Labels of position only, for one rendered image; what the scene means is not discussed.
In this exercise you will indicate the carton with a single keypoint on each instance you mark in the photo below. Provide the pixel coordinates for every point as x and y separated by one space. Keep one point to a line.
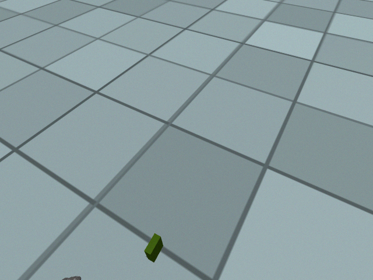
154 247

